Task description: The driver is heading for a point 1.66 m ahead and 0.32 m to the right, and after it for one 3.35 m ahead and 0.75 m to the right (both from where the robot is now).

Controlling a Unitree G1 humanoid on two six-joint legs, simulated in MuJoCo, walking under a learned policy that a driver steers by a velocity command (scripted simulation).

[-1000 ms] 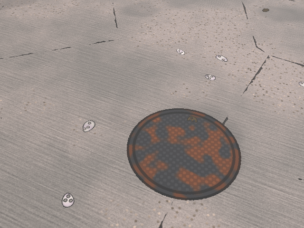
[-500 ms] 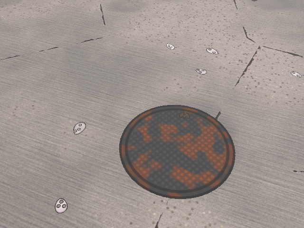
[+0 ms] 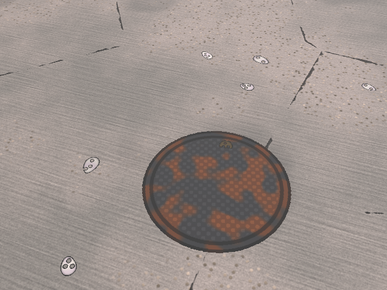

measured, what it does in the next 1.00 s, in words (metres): walks ahead: left foot 0.06 m higher, then right foot 0.06 m lower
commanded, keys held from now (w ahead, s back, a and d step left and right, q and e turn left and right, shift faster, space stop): w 0.70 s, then w+e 0.30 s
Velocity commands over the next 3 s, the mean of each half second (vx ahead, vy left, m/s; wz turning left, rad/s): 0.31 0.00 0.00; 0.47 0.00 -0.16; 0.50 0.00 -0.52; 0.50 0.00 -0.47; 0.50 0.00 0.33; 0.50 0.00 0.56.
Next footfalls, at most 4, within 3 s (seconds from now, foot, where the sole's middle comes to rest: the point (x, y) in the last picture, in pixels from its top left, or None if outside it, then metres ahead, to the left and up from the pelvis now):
0.22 left None -0.02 0.16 -0.73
0.70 right None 0.44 0.03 -0.79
1.20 left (139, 267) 0.61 0.23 -0.79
1.74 right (235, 231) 0.75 -0.12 -0.79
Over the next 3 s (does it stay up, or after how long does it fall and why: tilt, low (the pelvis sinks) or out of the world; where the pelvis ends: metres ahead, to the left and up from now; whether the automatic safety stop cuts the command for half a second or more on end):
stays up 1.31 -0.28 -0.01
